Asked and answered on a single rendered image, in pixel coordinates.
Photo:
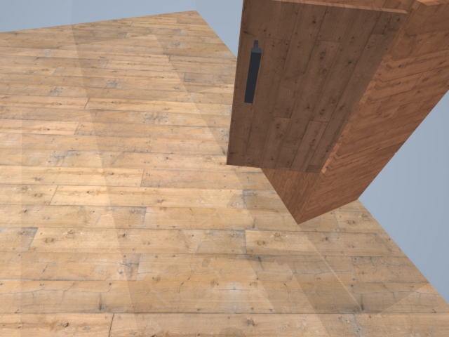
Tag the handle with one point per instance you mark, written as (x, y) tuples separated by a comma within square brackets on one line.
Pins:
[(253, 72)]

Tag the cupboard door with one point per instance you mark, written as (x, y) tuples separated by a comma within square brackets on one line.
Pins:
[(317, 61)]

